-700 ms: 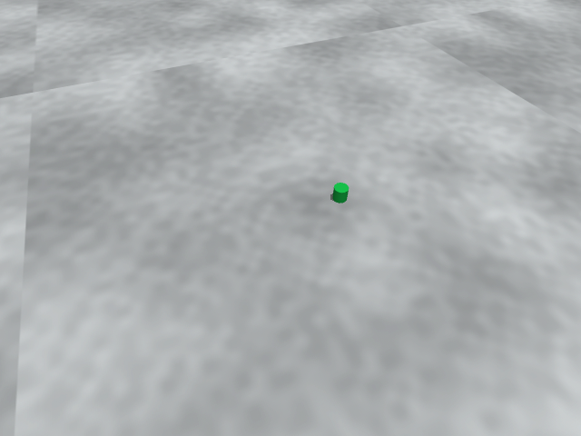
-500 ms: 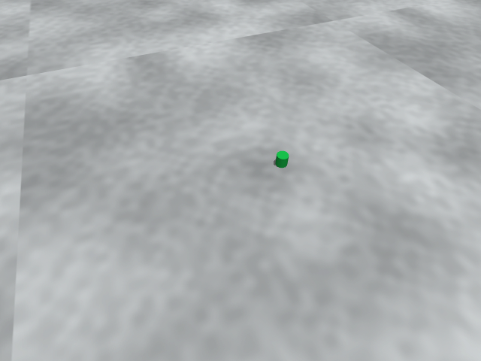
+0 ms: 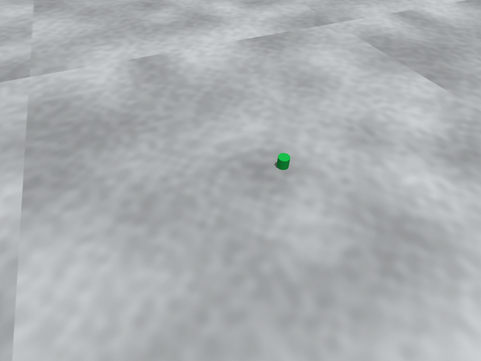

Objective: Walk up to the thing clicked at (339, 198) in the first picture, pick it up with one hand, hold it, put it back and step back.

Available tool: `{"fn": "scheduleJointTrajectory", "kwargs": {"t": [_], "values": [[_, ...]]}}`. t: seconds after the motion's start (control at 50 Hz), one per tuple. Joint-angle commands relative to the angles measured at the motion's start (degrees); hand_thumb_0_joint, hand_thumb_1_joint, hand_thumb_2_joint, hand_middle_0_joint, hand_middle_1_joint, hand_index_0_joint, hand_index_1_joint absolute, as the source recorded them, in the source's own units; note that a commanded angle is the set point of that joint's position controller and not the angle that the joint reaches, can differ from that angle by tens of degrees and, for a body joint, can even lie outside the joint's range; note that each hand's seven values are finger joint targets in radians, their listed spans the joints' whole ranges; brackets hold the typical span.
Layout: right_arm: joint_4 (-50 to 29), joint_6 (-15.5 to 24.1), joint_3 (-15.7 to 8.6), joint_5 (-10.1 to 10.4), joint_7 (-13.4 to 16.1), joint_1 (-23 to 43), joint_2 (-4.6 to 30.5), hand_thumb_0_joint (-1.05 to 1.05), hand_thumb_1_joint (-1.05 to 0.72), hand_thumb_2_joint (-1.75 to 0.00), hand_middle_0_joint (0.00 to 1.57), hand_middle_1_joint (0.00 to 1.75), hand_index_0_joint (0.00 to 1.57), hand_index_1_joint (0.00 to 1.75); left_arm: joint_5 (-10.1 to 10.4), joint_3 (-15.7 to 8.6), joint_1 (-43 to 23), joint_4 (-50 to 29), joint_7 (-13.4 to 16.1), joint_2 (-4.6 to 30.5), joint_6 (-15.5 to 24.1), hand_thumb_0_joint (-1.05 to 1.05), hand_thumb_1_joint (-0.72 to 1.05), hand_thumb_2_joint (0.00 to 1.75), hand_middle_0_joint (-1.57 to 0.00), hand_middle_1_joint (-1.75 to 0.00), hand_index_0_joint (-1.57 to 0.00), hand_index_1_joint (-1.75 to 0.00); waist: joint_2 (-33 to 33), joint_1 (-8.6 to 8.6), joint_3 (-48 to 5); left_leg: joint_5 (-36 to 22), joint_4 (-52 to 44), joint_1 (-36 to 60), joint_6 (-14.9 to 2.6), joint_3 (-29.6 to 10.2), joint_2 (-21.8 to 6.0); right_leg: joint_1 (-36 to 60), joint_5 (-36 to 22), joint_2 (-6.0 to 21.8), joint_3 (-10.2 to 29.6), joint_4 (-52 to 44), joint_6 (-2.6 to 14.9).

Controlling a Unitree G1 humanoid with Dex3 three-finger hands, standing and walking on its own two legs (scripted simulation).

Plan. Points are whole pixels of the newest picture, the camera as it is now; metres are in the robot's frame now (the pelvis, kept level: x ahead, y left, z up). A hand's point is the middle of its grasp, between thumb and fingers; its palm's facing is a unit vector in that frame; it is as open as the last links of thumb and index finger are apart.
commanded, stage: stand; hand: left
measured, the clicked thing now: (283, 161) +1.31 -0.25 -0.75
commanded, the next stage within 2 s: walk up in 0.42 s
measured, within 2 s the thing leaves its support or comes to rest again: neither
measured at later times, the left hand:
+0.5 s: hand out of the picture +0.07 +0.25 -0.15, palm faces -0.07 -0.94 -0.33, open 7.4 cm
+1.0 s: hand (166, 331) +0.23 +0.15 -0.15, palm faces -0.21 -0.91 -0.35, open 7.4 cm
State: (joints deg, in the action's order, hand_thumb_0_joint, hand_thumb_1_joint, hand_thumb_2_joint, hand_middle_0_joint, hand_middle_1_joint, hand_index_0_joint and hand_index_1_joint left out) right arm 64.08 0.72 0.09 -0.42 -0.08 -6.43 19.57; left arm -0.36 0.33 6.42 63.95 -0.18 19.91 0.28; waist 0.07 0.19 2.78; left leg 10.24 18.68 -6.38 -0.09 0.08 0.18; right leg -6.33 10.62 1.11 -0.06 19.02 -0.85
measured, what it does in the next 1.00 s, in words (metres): walks ahead: right foot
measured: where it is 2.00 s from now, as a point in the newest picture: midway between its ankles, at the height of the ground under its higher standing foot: (296, 292)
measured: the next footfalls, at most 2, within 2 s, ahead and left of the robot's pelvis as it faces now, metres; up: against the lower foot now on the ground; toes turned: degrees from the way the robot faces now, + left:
right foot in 0.74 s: +0.15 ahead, -0.23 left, +0.00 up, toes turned -14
left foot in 1.10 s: +0.35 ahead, -0.02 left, +0.00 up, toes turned -10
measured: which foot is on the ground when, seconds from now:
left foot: down 0.00-0.74, up 0.76-1.00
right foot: down 0.00-0.46, up 0.48-0.72, down 0.74-1.00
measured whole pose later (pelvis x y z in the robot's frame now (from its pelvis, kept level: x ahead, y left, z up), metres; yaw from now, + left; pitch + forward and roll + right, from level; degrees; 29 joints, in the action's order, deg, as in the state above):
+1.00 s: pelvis +0.14 -0.11 -0.01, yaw -14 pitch -3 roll -1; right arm 52.0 2.7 -4.2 -1.6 -4.3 -13.9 24.6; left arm -0.7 -3.2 19.9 51.5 -4.3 22.3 2.1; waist 2.6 2.5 2.9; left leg 19.3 47.1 -26.4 -0.5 2.6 -5.0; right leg -10.0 16.7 -1.3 -0.5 29.0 1.7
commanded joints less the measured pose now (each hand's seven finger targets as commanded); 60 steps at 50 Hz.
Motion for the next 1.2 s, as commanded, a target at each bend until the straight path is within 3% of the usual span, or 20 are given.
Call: {"fn": "scheduleJointTrajectory", "kwargs": {"t": [0.0, 0.38, 0.4, 0.44, 0.46, 0.48, 0.52, 0.6, 0.68, 0.7, 0.72, 0.74, 0.76, 0.86, 1.0, 1.06, 1.08, 1.1, 1.12, 1.18], "values": [[-3.32, 1.31, -2.15, -0.05, 0.67, 2.16, 12.22, 0.00, -0.90, -0.90, 0.20, 0.30, 0.20, 0.30, -0.18, -2.35, -2.13, -3.36, 0.65, 11.92, 1.50, 0.00, 0.90, 0.90, -0.20, -0.30, -0.20, -0.30, 0.09, -0.10, -3.99, -8.16, -2.74, -0.11, -1.34, -5.64, -7.26, 0.76, -7.48, 6.23, 4.70, -2.54, 2.19], [-3.13, 1.03, -2.23, -0.11, 0.51, 1.76, 12.14, 0.00, -0.90, -0.90, 0.20, 0.30, 0.20, 0.30, -0.30, -2.27, -1.72, -3.42, 0.79, 12.32, 1.61, 0.00, 0.90, 0.90, -0.20, -0.30, -0.20, -0.30, -0.60, -0.37, -3.20, -5.60, -3.28, 0.07, -1.18, -5.67, -7.18, -0.21, -5.02, 6.12, 4.84, -3.67, 2.13], [-7.45, 2.65, -6.60, -1.60, -0.22, -1.87, 19.46, 0.00, -0.90, -0.90, 0.20, 0.30, 0.20, 0.30, -1.81, -6.63, 1.51, -8.39, -1.52, 17.75, 1.16, 0.00, 0.90, 0.90, -0.20, -0.30, -0.20, -0.30, -1.65, -1.96, -7.56, 21.66, 2.13, 8.57, -5.07, -4.87, -6.65, -9.47, 19.75, 1.85, 6.58, 2.03, 4.03], [-5.99, 3.43, -9.02, -1.81, -0.20, -8.71, 22.44, 0.00, -0.90, -0.90, 0.20, 0.30, 0.20, 0.30, -2.39, -6.47, -7.37, -11.57, -3.32, 14.41, 0.41, 0.00, 0.90, 0.90, -0.20, -0.30, -0.20, -0.30, 9.47, -7.28, -0.10, 35.20, -8.88, 13.17, -11.56, -18.99, -19.85, -31.56, 16.41, 0.22, 0.82, 23.56, 2.59], [-7.63, 3.97, -9.36, -1.90, -0.17, -8.40, 22.89, 0.00, -0.90, -0.90, 0.20, 0.30, 0.20, 0.30, -2.66, -6.61, -8.55, -13.54, -3.60, 14.41, 0.33, 0.00, 0.90, 0.90, -0.20, -0.30, -0.20, -0.30, 7.41, -6.93, 3.27, 31.89, -11.11, 10.36, -14.43, -23.67, -26.23, -37.09, 15.76, 3.10, 5.03, 30.74, 2.15], [-8.85, 4.47, -9.23, -1.73, -0.01, -6.85, 22.26, 0.00, -0.90, -0.90, 0.20, 0.30, 0.20, 0.30, -2.35, -6.90, -7.23, -13.62, -3.81, 15.00, 0.65, 0.00, 0.90, 0.90, -0.20, -0.30, -0.20, -0.30, 3.60, -5.06, 3.68, 29.25, -11.61, 5.92, -14.27, -23.68, -26.51, -35.31, 14.08, 4.98, 8.02, 34.14, 2.14], [-11.31, 5.03, -8.75, -1.89, -0.20, -3.48, 20.54, 0.00, -0.90, -0.90, 0.20, 0.30, 0.20, 0.30, -1.83, -7.08, 0.37, -12.82, -5.05, 15.10, 0.65, 0.00, 0.90, 0.90, -0.20, -0.30, -0.20, -0.30, 4.27, -1.16, -0.05, 28.07, -11.25, 6.31, -12.78, -16.47, -23.01, -31.69, 11.98, 6.46, 6.95, 33.80, 1.76], [-14.25, 5.05, -9.04, -2.69, -1.23, -0.48, 20.25, 0.00, -0.90, -0.90, 0.20, 0.30, 0.20, 0.30, -1.61, -7.68, 1.05, -13.94, -7.02, 14.14, 0.59, 0.00, 0.90, 0.90, -0.20, -0.30, -0.20, -0.30, 9.82, -0.46, 2.52, 21.62, -8.57, -3.31, -9.97, -1.99, -17.06, -19.38, 9.29, 5.94, 0.55, 21.88, 0.97], [-15.16, 3.90, -8.61, -2.60, -1.45, 0.72, 19.29, 0.00, -0.90, -0.90, 0.20, 0.30, 0.20, 0.30, -1.95, -8.86, 11.03, -11.00, -6.17, 15.15, 1.43, 0.00, 0.90, 0.90, -0.20, -0.30, -0.20, -0.30, 2.78, 3.95, -0.81, 23.48, 7.44, -13.63, -7.51, 5.68, -12.94, 0.39, 2.85, 1.43, -6.55, 15.35, 1.66], [-15.05, 3.48, -7.53, -2.67, -1.43, -0.99, 16.57, 0.00, -0.90, -0.90, 0.20, 0.30, 0.20, 0.30, -2.11, -10.07, 18.64, -8.94, -5.18, 17.48, 1.92, 0.00, 0.90, 0.90, -0.20, -0.30, -0.20, -0.30, -7.09, 7.30, -4.05, 21.77, 22.03, -17.74, -6.11, 7.65, -9.98, 8.68, 7.75, -0.79, -4.80, 14.82, 2.08], [-16.61, 3.35, -5.70, -2.42, -1.69, -1.53, 11.55, 0.00, -0.90, -0.90, 0.20, 0.30, 0.20, 0.30, -2.30, -11.46, 24.28, -8.54, -3.97, 21.99, 2.42, 0.00, 0.90, 0.90, -0.20, -0.30, -0.20, -0.30, -23.08, 10.23, -3.34, 25.61, 41.67, -28.38, -4.17, 9.88, -3.01, 12.06, 24.11, 5.39, 9.49, 3.32, 4.77], [-19.10, 3.30, -5.54, -0.90, -1.91, -0.97, 12.97, 0.00, -0.90, -0.90, 0.20, 0.30, 0.20, 0.30, -1.72, -11.24, 20.64, -11.98, -3.60, 26.09, 2.90, 0.00, 0.90, 0.90, -0.20, -0.30, -0.20, -0.30, -22.81, 7.55, -1.10, 25.16, 49.48, -35.40, -1.27, 3.77, 0.67, 5.47, 37.65, 19.33, 41.15, -13.00, 12.81], [-18.10, 3.00, -6.78, -1.20, -1.60, 0.81, 17.87, 0.00, -0.90, -0.90, 0.20, 0.30, 0.20, 0.30, -0.43, -11.00, 14.76, -13.88, -3.58, 26.60, 2.90, 0.00, 0.90, 0.90, -0.20, -0.30, -0.20, -0.30, -11.65, 5.22, 4.57, 20.54, 50.45, -33.32, -0.94, -1.94, -4.94, -2.77, 43.56, 22.29, 44.44, -14.13, 15.86], [-13.71, 3.22, -7.29, -0.46, -3.04, -9.20, 17.89, 0.00, -0.90, -0.90, 0.20, 0.30, 0.20, 0.30, -0.19, -8.75, 8.69, -16.43, -2.89, 20.23, 3.55, 0.00, 0.90, 0.90, -0.20, -0.30, -0.20, -0.30, -8.70, 0.08, 2.89, 10.82, 37.34, -22.18, -1.23, -1.41, -7.77, -8.80, 22.74, 11.91, 19.52, -7.60, 12.60], [-17.54, 4.13, -7.91, -1.29, -3.72, -7.33, 16.16, 0.00, -0.90, -0.90, 0.20, 0.30, 0.20, 0.30, -0.59, -8.38, 7.43, -20.06, -2.99, 20.19, 4.48, 0.00, 0.90, 0.90, -0.20, -0.30, -0.20, -0.30, -6.15, -0.25, 1.52, 3.37, 20.00, -12.10, -0.41, 1.89, -6.26, -13.58, 16.29, 10.93, 13.60, -3.44, 12.11], [-14.29, 5.43, -9.61, -1.63, -2.50, -20.44, 18.22, 0.00, -0.90, -0.90, 0.20, 0.30, 0.20, 0.30, -1.10, -6.78, 6.07, -21.21, -2.84, 16.04, 4.26, 0.00, 0.90, 0.90, -0.20, -0.30, -0.20, -0.30, 4.20, -7.63, -3.67, 5.30, 13.12, 12.65, -1.82, 2.00, -3.53, -27.15, 9.40, 4.94, 7.08, 19.17, 8.31], [-14.06, 6.05, -10.81, -2.31, -1.78, -25.59, 22.10, 0.00, -0.90, -0.90, 0.20, 0.30, 0.20, 0.30, -0.49, -5.57, 9.55, -21.22, -2.66, 11.25, 4.35, 0.00, 0.90, 0.90, -0.20, -0.30, -0.20, -0.30, 18.03, -9.34, -6.39, 22.00, 2.70, 18.09, -5.27, -12.73, -12.47, -33.34, 9.92, -2.92, 1.13, 38.91, 6.16], [-16.38, 6.29, -10.64, -2.06, -1.57, -22.48, 24.36, 0.00, -0.90, -0.90, 0.20, 0.30, 0.20, 0.30, -0.15, -5.47, 11.13, -21.16, -2.07, 11.64, 4.22, 0.00, 0.90, 0.90, -0.20, -0.30, -0.20, -0.30, 16.42, -6.87, -3.70, 32.69, -8.54, 13.55, -9.23, -38.11, -25.21, -40.35, 18.02, -7.20, 4.45, 48.42, 3.85], [-18.23, 6.20, -10.68, 0.01, -1.80, -16.54, 25.46, 0.00, -0.90, -0.90, 0.20, 0.30, 0.20, 0.30, -0.85, -6.17, 11.21, -20.02, -1.38, 17.08, 4.24, 0.00, 0.90, 0.90, -0.20, -0.30, -0.20, -0.30, 9.23, -4.12, -0.89, 35.30, -10.67, 5.38, -13.72, -42.44, -28.45, -37.78, 18.22, -2.46, 9.42, 51.94, 4.46], [-19.59, 6.31, -8.45, -0.15, -1.70, -11.40, 19.80, 0.00, -0.90, -0.90, 0.20, 0.30, 0.20, 0.30, 0.09, -6.72, 12.28, -17.01, -2.20, 17.89, 4.39, 0.00, 0.90, 0.90, -0.20, -0.30, -0.20, -0.30, 6.65, -1.22, 2.78, 18.70, -6.05, -0.12, -12.15, -18.27, -19.95, -33.44, 9.77, 3.04, 7.44, 44.77, 2.69]]}}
